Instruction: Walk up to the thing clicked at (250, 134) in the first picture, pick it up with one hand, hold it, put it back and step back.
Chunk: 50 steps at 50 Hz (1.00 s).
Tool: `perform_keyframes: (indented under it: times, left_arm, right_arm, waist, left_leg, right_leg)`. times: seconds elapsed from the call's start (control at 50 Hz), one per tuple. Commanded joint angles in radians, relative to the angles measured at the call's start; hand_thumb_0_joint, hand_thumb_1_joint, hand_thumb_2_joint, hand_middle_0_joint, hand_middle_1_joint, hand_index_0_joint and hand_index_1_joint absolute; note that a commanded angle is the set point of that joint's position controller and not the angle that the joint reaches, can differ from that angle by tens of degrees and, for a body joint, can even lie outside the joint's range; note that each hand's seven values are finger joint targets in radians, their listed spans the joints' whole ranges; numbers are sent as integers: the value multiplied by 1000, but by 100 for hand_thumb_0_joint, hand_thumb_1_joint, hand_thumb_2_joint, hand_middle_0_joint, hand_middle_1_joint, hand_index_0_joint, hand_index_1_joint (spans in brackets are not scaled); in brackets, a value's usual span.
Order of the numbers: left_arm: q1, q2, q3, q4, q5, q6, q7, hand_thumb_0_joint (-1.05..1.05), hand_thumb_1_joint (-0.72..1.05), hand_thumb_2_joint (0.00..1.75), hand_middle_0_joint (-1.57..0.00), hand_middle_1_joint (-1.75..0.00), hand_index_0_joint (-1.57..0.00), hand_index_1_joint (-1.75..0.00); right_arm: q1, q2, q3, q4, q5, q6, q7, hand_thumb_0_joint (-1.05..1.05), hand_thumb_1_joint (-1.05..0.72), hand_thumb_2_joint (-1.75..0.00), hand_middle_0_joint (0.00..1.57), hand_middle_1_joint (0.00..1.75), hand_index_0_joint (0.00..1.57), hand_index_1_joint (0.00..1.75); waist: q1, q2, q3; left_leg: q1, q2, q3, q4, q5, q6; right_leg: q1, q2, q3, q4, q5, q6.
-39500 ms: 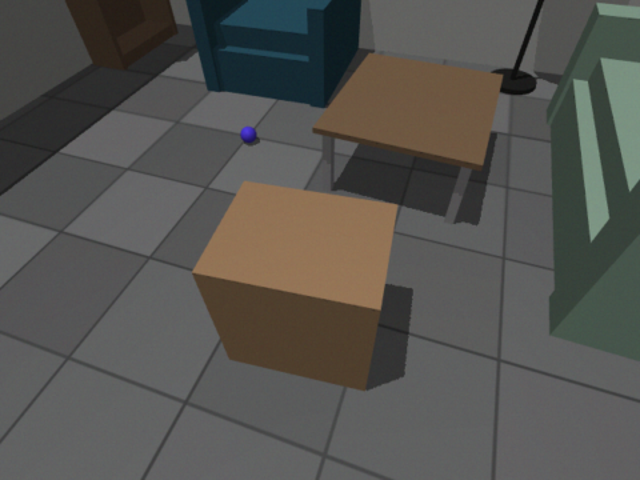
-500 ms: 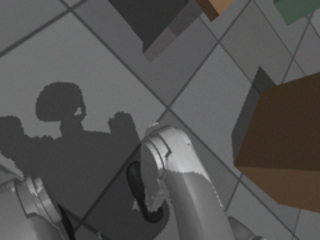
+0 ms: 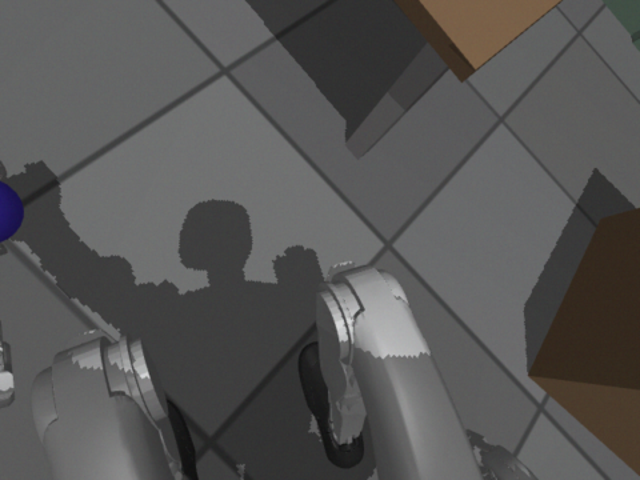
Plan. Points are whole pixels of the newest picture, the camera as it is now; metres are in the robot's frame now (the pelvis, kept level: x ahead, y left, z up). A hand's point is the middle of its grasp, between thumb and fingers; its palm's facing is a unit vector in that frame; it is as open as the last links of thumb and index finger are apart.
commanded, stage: settle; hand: left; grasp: from above
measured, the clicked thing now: out of the picture +0.48 +0.33 -0.20
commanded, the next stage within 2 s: lift in 0.36 s
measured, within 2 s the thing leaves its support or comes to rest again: neither
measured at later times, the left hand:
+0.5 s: hand out of the picture +0.46 +0.32 -0.11, palm faces -0.43 -0.09 -0.90, open 10.6 cm
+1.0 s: hand out of the picture +0.41 +0.32 +0.00, palm faces -0.43 -0.12 -0.89, open 10.7 cm
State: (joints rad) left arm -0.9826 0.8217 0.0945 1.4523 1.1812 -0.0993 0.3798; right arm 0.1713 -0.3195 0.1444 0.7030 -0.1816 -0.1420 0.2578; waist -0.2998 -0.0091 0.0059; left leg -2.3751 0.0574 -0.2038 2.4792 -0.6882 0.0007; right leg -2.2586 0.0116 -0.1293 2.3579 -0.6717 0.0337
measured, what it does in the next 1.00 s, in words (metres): rises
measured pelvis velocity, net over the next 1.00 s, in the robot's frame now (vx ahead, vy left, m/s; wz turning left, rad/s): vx -0.01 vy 0.00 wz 0.11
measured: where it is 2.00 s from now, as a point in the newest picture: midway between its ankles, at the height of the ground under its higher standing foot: (263, 458)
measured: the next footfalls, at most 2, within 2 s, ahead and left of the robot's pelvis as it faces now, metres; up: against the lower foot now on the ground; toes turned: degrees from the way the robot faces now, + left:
none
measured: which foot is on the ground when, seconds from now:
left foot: down 0.00-1.00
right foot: down 0.00-1.00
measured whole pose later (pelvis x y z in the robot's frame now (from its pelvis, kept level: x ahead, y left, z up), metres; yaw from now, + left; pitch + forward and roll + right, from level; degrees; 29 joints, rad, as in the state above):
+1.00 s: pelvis -0.01 +0.00 +0.10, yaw +6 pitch +34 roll -7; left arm -0.75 0.64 -0.01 0.97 1.07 -0.10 0.07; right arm 0.21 -0.28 0.01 0.65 -0.03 0.04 0.09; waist -0.15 0.04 -0.16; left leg -2.10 0.05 -0.09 2.13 -0.63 0.01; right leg -2.01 -0.02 -0.06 2.07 -0.65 0.03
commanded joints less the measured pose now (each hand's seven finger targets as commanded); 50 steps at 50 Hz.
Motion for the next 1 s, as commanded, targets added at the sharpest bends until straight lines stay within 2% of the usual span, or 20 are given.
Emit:
perform_keyframes:
  times: [0.0,0.1,0.12,0.14,0.18,0.36,0.38,0.4,0.46,0.48,0.5,0.52,0.56,0.68,0.72,0.76,0.78,0.84,0.94,0.98]
  left_arm:
    - [-308,213,-3,-181,-12,-8,-34,0,71,93,-107,-83,-108,-83]
    - [-355,237,8,-246,-1,-43,-77,0,70,91,-107,-81,-107,-81]
    - [-325,266,39,-215,7,-45,-75,0,72,89,-107,-81,-107,-80]
    - [-361,216,-6,-256,6,-54,-84,0,70,88,-105,-81,-106,-80]
    - [-351,254,23,-262,23,-59,-83,0,68,86,-103,-80,-104,-79]
    - [-379,202,-19,-276,14,-40,-93,0,70,96,-107,-81,-106,-81]
    - [-378,201,-20,-270,12,-38,-95,0,69,88,-107,-84,-108,-83]
    - [-370,174,-35,-275,11,-34,-102,0,61,90,-99,-76,-100,-75]
    - [-357,201,-17,-318,-2,-24,-124,0,61,84,-100,-83,-101,-81]
    - [-340,175,-30,-317,-9,-19,-137,0,55,88,-93,-75,-93,-75]
    - [-353,178,-29,-342,-17,-17,-148,0,58,86,-99,-83,-100,-82]
    - [-348,173,-30,-362,-17,-16,-158,0,53,91,-92,-75,-92,-75]
    - [-349,169,-30,-380,-28,-16,-177,0,63,89,-100,-82,-101,-82]
    - [-270,156,-21,-444,-59,-8,-216,0,64,94,-99,-87,-101,-86]
    - [-275,134,-40,-480,-63,-12,-229,0,61,94,-99,-85,-99,-85]
    - [-246,162,-12,-550,-74,-15,-238,0,61,95,-98,-86,-99,-86]
    - [-212,103,-46,-529,-83,-13,-249,0,61,95,-98,-86,-99,-85]
    - [-188,97,-48,-618,-109,-8,-265,0,60,98,-97,-90,-98,-89]
    - [-137,99,-37,-715,-125,6,-269,0,58,95,-93,-89,-95,-88]
    - [-96,63,-50,-742,-136,16,-270,0,55,92,-90,-89,-92,-87]
  right_arm:
    - [224,-261,-99,2,27,33,-28,0,-92,-91,20,30,20,30]
    - [211,-252,-111,-16,38,63,-58,0,-91,-91,20,30,20,30]
    - [221,-259,-113,-12,38,69,-66,0,-91,-90,20,30,20,30]
    - [202,-244,-108,-32,42,71,-69,0,-91,-90,20,30,20,30]
    - [213,-253,-118,-23,43,78,-80,0,-91,-90,20,30,20,30]
    - [220,-220,-127,-25,59,105,-109,0,-91,-90,20,30,20,30]
    - [222,-225,-133,-21,62,105,-112,0,-94,-92,20,30,20,30]
    - [226,-222,-134,-19,64,106,-116,0,-89,-90,20,30,20,30]
    - [237,-228,-146,-21,73,112,-123,0,-94,-91,20,30,20,30]
    - [238,-217,-149,-24,73,114,-122,0,-89,-90,20,30,20,30]
    - [238,-215,-150,-25,76,118,-125,0,-94,-92,20,30,20,30]
    - [236,-219,-160,-28,80,123,-128,0,-89,-90,20,30,20,30]
    - [233,-213,-163,-37,84,128,-132,0,-93,-91,20,30,20,30]
    - [225,-200,-182,-56,106,146,-147,0,-92,-91,20,30,20,30]
    - [218,-193,-185,-62,112,152,-154,0,-92,-91,20,30,20,30]
    - [208,-194,-194,-87,118,154,-159,0,-92,-91,20,30,20,30]
    - [220,-186,-195,-74,122,156,-160,0,-92,-91,20,30,20,30]
    - [219,-183,-206,-84,135,160,-171,0,-92,-91,20,30,20,30]
    - [196,-177,-216,-102,158,164,-191,0,-91,-91,20,30,20,30]
    - [180,-170,-220,-108,165,165,-198,0,-91,-91,20,30,20,30]
  waist:
    - [-25,296,-648]
    - [2,296,-669]
    - [7,281,-644]
    - [3,310,-661]
    - [14,324,-665]
    - [31,322,-740]
    - [31,313,-723]
    - [31,322,-730]
    - [51,321,-764]
    - [49,331,-774]
    - [53,315,-785]
    - [58,326,-788]
    - [57,325,-779]
    - [100,301,-794]
    - [95,289,-772]
    - [116,276,-814]
    - [109,272,-792]
    - [127,261,-852]
    - [149,270,-815]
    - [155,275,-798]
  left_leg:
    - [455,-20,107,-251,170,27]
    - [457,-29,127,-268,146,22]
    - [454,-33,127,-270,139,22]
    - [470,-37,128,-286,131,17]
    - [515,-36,124,-306,133,15]
    - [533,-39,152,-339,166,24]
    - [550,-39,151,-346,163,24]
    - [571,-39,152,-355,170,23]
    - [608,-41,153,-369,210,24]
    - [616,-39,156,-376,217,23]
    - [622,-38,157,-380,220,25]
    - [632,-40,156,-394,208,24]
    - [641,-39,151,-414,185,23]
    - [666,-45,159,-474,152,28]
    - [655,-46,159,-499,107,30]
    - [693,-43,157,-525,113,31]
    - [691,-45,155,-541,106,32]
    - [747,-43,161,-566,136,34]
    - [822,-38,116,-681,85,30]
    - [862,-36,107,-728,72,27]
  right_leg:
    - [381,59,-49,-255,206,-61]
    - [396,57,-23,-278,151,-70]
    - [376,52,-31,-284,140,-73]
    - [370,52,-27,-280,126,-77]
    - [348,46,-41,-276,140,-77]
    - [406,41,-15,-313,185,-69]
    - [388,40,-18,-316,185,-71]
    - [385,38,-24,-320,199,-70]
    - [411,32,-23,-326,237,-69]
    - [431,32,-18,-329,243,-70]
    - [435,33,-14,-336,246,-69]
    - [423,30,-15,-342,234,-71]
    - [417,30,-14,-349,210,-74]
    - [444,23,7,-399,177,-75]
    - [445,25,13,-428,130,-77]
    - [496,25,20,-447,138,-72]
    - [493,22,19,-457,138,-70]
    - [542,23,29,-497,168,-66]
    - [554,17,23,-534,146,-65]
    - [576,17,23,-559,144,-63]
